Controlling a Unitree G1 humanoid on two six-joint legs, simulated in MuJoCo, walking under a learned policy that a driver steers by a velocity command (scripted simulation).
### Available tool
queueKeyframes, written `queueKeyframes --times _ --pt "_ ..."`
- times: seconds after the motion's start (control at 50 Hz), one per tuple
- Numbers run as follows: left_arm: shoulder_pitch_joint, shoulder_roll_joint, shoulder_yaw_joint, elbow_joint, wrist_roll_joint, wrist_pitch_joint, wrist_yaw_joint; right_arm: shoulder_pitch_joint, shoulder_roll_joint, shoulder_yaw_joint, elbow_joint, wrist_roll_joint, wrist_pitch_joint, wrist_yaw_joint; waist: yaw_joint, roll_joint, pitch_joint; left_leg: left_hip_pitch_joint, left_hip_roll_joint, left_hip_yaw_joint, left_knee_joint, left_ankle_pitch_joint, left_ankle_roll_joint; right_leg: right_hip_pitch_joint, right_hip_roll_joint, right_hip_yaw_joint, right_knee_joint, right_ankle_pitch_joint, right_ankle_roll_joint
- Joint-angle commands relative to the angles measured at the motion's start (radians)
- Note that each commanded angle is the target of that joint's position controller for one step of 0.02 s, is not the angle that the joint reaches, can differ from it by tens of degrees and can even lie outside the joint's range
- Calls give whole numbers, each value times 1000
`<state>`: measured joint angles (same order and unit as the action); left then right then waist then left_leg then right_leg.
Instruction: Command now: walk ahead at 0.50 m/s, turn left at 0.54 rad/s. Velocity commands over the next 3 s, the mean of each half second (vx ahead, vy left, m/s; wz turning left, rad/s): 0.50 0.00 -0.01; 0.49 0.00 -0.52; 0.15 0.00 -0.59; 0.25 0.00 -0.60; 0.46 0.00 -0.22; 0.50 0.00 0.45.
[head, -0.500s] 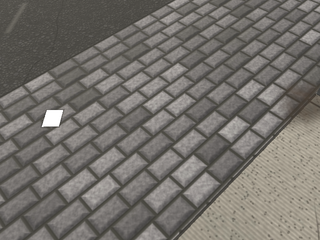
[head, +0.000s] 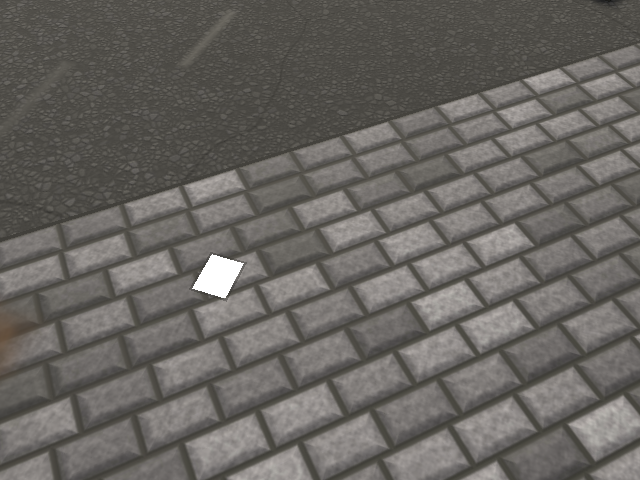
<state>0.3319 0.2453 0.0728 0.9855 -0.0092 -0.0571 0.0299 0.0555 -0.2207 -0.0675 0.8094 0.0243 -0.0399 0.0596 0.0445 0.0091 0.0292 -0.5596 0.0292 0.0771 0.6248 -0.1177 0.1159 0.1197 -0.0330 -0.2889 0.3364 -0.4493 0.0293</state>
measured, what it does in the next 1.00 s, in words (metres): walks ahead, turning right: left foot, then right foot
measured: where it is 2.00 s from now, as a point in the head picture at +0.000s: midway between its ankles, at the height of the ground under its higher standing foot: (398, 353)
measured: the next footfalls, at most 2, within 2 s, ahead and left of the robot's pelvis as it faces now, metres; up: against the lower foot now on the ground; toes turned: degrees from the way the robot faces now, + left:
left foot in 0.02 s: +0.17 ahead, +0.09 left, +0.00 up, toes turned +4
right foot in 0.58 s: +0.50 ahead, -0.11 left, +0.00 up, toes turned -8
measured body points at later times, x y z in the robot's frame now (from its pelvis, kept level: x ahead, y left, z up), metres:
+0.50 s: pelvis +0.29 +0.01 +0.01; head +0.31 +0.01 +0.46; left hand +0.46 +0.24 -0.11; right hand +0.31 -0.27 -0.12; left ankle +0.13 +0.09 -0.72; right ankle +0.47 -0.13 -0.69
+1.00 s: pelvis +0.58 -0.03 +0.01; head +0.61 -0.05 +0.46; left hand +0.72 +0.23 -0.10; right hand +0.73 -0.33 -0.06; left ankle +0.78 +0.05 -0.70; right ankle +0.47 -0.10 -0.72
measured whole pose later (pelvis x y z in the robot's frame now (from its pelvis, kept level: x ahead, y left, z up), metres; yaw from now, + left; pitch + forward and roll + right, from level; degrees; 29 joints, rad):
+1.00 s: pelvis +0.58 -0.03 +0.01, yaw -20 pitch +3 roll +0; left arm 0.34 0.28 0.08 0.76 -0.02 -0.03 0.01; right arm 0.02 -0.27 -0.05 0.71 0.00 -0.11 0.01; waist 0.08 0.02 0.01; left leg -0.53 0.01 -0.09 0.48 0.00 -0.04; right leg -0.14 0.11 0.20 0.46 -0.36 -0.06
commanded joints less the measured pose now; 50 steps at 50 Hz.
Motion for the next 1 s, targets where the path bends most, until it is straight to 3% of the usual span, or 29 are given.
queueKeyframes --times 0.02,0.04,0.06,0.08,0.1,0.12,0.14,0.18,0.24,0.36,0.46,0.52,0.54,0.56,0.58,0.6,0.62,0.64,0.66,0.68,0.7,0.76,0.8,0.86,0.92,0.94,0.98,1.0 --pt "-63 209 39 -77 -7 0 11 317 -230 -95 3 5 -4 -16 -228 -58 -181 522 -65 -37 -95 -9 99 -231 -196 39 559 1053 -70" --pt "9 61 -2 -121 35 -24 -7 361 -337 -114 17 8 -2 -35 -140 210 -255 867 194 -511 -115 -11 243 -665 -27 79 925 118 -13" --pt "-29 73 -13 -162 -4 -75 -24 382 -316 -97 -12 -7 -15 -32 -144 194 -412 1010 330 -940 -308 -133 370 -862 92 323 1123 -156 -7" --pt "-116 129 3 -164 -48 -103 -38 372 -227 -73 5 -20 -22 -34 -174 101 -311 955 303 -772 -332 -65 291 -953 14 380 1116 -68 -41" --pt "-129 129 1 -160 -53 -108 -38 302 -172 -58 -5 -16 -30 -35 -139 44 -217 807 268 -602 -319 20 238 -929 -43 366 1034 22 -63" --pt "-134 131 7 -138 -33 -100 -30 209 -130 -42 -25 -15 -35 -33 -93 -22 -144 637 231 -474 -328 134 198 -859 -91 351 951 77 -60" --pt "-120 140 17 -125 -19 -83 -27 159 -93 -29 -36 -23 -39 -35 -62 -15 -116 528 201 -393 -352 200 177 -784 -120 355 897 111 -56" --pt "-76 112 17 -109 -15 -48 -29 157 -107 -28 -25 -30 -50 -37 -29 10 -92 423 184 -319 -407 246 165 -711 -140 351 840 151 -47" --pt "-128 89 11 -126 -7 -20 -22 198 -152 -37 6 -33 -66 -49 -36 17 -35 393 174 -211 -459 324 145 -786 -145 345 732 276 -26" --pt "-278 65 -1 -170 -13 -28 -41 226 -156 -29 35 -35 -71 -67 -98 40 14 450 134 -38 -505 256 52 -789 -77 316 372 612 -48" --pt "-372 55 -13 -228 -15 -32 -75 281 -163 -31 77 -27 -47 -75 -127 39 52 667 206 8 -438 389 37 -871 -40 278 255 526 -84" --pt "-323 92 2 -249 -12 -29 -96 241 -202 -39 62 -22 -22 -91 -70 89 -12 730 225 47 -272 824 8 -758 31 197 257 356 -132" --pt "-247 120 17 -239 -11 -24 -97 229 -217 -42 56 -22 -14 -98 -25 111 -62 726 222 59 -158 967 -4 -656 67 175 267 306 -153" --pt "-102 166 41 -210 -12 -21 -92 204 -225 -42 48 -20 -7 -103 56 99 -133 662 196 82 33 978 -29 -456 100 173 215 343 -185" --pt "58 242 70 -185 -6 -14 -75 201 -220 -35 28 -23 -13 -106 127 9 -231 443 153 88 326 717 -65 -154 2 355 179 370 -245" --pt "88 323 86 -183 -16 -16 -68 332 -54 17 -2 -56 -45 -76 19 -253 -347 -34 -67 16 707 -291 -135 247 -260 888 148 282 -449" --pt "123 248 63 -187 -10 -18 -65 248 -121 10 -16 -18 -90 -56 80 -188 -437 -193 -101 -185 839 -447 -117 342 -299 1122 -6 158 -478" --pt "77 195 51 -195 -4 -21 -59 146 -173 -3 -48 19 -115 -45 96 -137 -292 -281 -32 -206 812 -363 -88 254 -265 968 -27 178 -412" --pt "0 164 40 -216 -6 -24 -58 106 -169 1 -62 14 -125 -49 56 -33 -197 -251 14 -195 720 -285 -78 90 -226 851 -37 256 -376" --pt "-66 138 32 -235 -5 -25 -59 96 -171 -6 -60 -12 -123 -56 9 19 -125 -186 40 -182 631 -253 -88 -75 -194 772 -54 371 -360" --pt "-100 123 24 -252 4 -27 -55 112 -180 -15 -62 -27 -111 -60 -29 11 -104 -105 61 -184 582 -236 -98 -180 -167 719 -78 449 -357" --pt "-119 154 30 -274 0 -24 -42 140 -147 -13 -73 -38 -76 -69 -69 -25 -62 -42 73 -148 417 -205 -145 -343 -125 623 -117 549 -351" --pt "-92 189 41 -276 -5 -22 -29 72 -123 -3 -100 -43 -67 -73 -51 -44 -44 -21 55 -123 265 -82 -174 -408 -88 562 -124 559 -327" --pt "-47 194 45 -275 -14 -9 -20 -35 -100 8 -131 -36 -70 -67 0 -77 -45 59 2 -112 28 146 -182 -441 -32 519 -96 468 -269" --pt "4 187 44 -265 -19 3 -19 -98 -121 3 -161 -19 -77 -58 29 -100 -51 87 -28 -130 -76 183 -179 -385 -53 586 -46 383 -248" --pt "11 181 43 -264 -19 9 -17 -103 -138 -3 -168 -22 -81 -56 26 -105 -47 87 -37 -142 -112 159 -170 -349 -57 614 -1 407 -236" --pt "10 180 45 -272 -13 23 -8 -76 -166 -17 -169 -28 -93 -50 3 -129 -65 123 -58 -145 -160 99 -144 -282 -60 669 103 491 -206" --pt "-16 173 43 -286 -13 29 -4 -26 -172 -22 -158 -32 -100 -49 -31 -139 -83 186 -60 -135 -205 128 -123 -275 -41 677 167 525 -181"
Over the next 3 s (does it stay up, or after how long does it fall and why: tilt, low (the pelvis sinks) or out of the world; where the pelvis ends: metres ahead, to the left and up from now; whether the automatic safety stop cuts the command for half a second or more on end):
stays up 1.02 -0.57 0.00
